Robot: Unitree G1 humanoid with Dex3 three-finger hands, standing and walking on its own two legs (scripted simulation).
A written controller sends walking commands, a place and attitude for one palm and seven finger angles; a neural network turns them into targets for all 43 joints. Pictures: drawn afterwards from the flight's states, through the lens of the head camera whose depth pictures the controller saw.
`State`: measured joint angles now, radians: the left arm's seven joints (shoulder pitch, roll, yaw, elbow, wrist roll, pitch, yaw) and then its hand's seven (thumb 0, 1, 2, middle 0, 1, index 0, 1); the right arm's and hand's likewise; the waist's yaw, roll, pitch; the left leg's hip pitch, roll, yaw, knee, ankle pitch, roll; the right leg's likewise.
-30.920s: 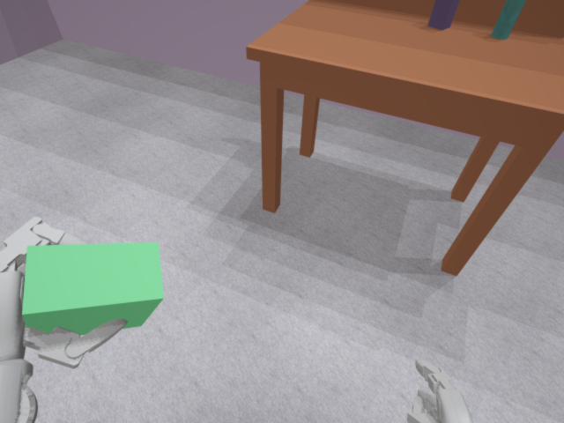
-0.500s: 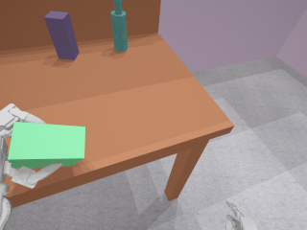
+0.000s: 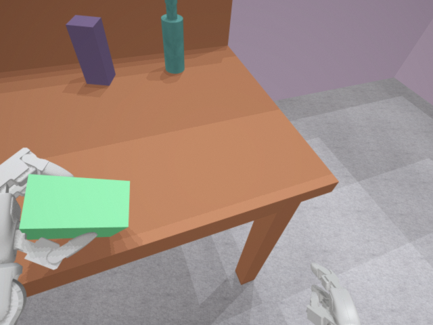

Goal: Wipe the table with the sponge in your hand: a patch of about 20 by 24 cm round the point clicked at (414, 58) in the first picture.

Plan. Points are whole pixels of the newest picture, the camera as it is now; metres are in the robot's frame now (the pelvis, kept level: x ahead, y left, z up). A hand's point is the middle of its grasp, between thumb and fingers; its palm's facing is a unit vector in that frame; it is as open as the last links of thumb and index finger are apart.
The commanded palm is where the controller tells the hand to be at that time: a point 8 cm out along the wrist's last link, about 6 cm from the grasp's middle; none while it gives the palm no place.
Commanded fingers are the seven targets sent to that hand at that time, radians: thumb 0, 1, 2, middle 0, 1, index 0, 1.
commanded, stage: look again from close up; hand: left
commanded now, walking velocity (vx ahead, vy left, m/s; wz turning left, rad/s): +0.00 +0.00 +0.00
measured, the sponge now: (91, 211) +0.23 +0.22 +0.13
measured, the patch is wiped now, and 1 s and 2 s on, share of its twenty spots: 0.00 0.00 0.00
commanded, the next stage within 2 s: turn the palm down, sponge in hand in 0.18 s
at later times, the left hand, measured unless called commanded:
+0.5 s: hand (34, 176) +0.24 +0.27 +0.19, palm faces +0.38 -0.77 -0.51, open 10.4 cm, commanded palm +0.16 +0.28 +0.19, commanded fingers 0.00 0.10 1.30 -1.20 -1.60 -1.20 -1.60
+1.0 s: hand (71, 207) +0.22 +0.22 +0.17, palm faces +0.23 -0.54 -0.81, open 10.4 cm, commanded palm +0.17 +0.26 +0.22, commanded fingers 0.00 0.10 1.30 -1.20 -1.60 -1.20 -1.60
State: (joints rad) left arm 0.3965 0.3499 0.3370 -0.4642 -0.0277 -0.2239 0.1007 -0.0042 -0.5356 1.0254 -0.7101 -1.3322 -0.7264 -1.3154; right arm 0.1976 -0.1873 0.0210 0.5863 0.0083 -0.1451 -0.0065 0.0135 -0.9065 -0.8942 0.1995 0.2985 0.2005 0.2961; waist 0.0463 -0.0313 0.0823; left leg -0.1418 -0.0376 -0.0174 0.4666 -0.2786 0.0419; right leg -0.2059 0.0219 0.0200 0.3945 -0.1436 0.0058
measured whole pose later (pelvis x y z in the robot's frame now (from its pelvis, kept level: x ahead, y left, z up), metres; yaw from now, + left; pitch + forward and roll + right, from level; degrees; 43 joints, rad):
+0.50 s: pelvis +0.00 +0.00 -0.01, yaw +0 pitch -2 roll +0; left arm 0.17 0.49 0.42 -0.36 -0.03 0.15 -0.05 0.00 -0.53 1.03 -0.71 -1.34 -0.72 -1.32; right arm 0.18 -0.25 0.03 0.63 0.01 -0.12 0.01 0.01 -0.91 -0.89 0.20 0.30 0.20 0.30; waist 0.06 0.04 0.01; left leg -0.18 -0.06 -0.01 0.52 -0.30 0.04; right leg -0.28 0.02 0.05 0.53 -0.22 0.00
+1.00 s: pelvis -0.01 -0.06 -0.02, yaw +2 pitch -2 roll +1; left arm 0.21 0.64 0.29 -0.35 0.18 0.20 -0.10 0.00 -0.54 1.03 -0.71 -1.33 -0.73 -1.32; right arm 0.13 -0.27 0.02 0.62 0.04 -0.06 -0.12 0.01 -0.91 -0.89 0.20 0.30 0.20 0.30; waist 0.08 0.09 0.01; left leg -0.23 -0.01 -0.07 0.61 -0.34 -0.02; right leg -0.32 0.06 -0.02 0.63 -0.27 -0.07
